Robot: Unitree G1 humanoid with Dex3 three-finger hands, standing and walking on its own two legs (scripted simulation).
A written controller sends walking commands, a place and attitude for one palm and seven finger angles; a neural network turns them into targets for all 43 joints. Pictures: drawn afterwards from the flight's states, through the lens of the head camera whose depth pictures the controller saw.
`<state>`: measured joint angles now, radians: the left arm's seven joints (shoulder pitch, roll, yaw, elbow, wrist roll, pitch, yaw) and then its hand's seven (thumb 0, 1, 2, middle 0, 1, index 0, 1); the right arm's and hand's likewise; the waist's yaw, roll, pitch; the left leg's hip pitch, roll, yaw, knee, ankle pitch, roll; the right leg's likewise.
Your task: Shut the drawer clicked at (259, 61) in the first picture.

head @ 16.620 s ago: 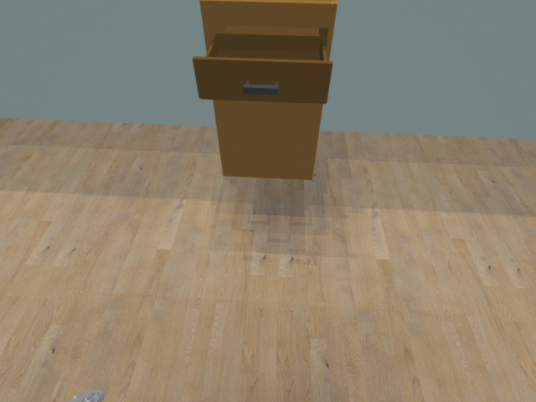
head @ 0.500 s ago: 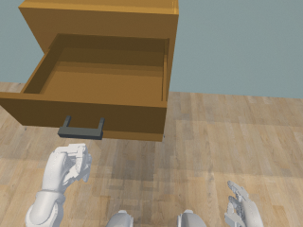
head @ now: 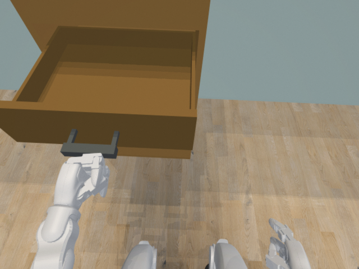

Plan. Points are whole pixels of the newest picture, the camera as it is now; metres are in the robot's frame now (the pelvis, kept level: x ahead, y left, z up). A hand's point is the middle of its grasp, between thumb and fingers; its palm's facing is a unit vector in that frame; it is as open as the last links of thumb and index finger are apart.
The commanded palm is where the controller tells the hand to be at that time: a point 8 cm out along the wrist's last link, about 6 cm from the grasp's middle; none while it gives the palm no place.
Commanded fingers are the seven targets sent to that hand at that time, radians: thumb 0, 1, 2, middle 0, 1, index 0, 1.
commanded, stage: bring the fist close to the handle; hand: left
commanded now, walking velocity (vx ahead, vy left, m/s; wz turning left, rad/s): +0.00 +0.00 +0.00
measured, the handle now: (92, 142) +0.38 +0.21 +0.04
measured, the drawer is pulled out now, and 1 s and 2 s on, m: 0.29 0.23 0.09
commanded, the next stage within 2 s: push the drawer shut in 0.12 s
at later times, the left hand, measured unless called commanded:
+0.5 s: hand (107, 175) +0.30 +0.16 +0.04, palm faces -0.05 -1.00 -0.06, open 3.0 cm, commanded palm +0.30 +0.22 +0.04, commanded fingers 0.00 0.90 0.90 -1.40 -1.60 -1.40 -1.60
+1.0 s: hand (111, 148) +0.37 +0.17 +0.04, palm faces -0.04 -1.00 -0.05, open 3.0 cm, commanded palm +0.36 +0.22 +0.04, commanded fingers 0.00 0.90 0.90 -1.40 -1.60 -1.40 -1.60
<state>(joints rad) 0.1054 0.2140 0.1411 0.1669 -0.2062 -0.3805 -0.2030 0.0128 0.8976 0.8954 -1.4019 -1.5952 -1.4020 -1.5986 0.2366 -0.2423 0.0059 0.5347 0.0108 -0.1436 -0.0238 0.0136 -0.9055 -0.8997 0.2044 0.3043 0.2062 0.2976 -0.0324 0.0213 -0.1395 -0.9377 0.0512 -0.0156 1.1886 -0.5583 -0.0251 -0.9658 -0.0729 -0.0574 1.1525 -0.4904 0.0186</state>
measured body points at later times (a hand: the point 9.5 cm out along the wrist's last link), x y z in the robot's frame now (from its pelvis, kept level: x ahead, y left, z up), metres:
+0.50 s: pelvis +0.00 +0.00 +0.00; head +0.09 +0.00 +0.44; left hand +0.30 +0.22 +0.04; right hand +0.18 -0.24 -0.10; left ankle +0.01 +0.13 -0.64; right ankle +0.03 -0.14 -0.64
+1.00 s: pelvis -0.02 +0.00 +0.00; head +0.08 +0.01 +0.44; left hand +0.36 +0.22 +0.04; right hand +0.11 -0.25 -0.11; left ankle +0.01 +0.13 -0.64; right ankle +0.03 -0.14 -0.64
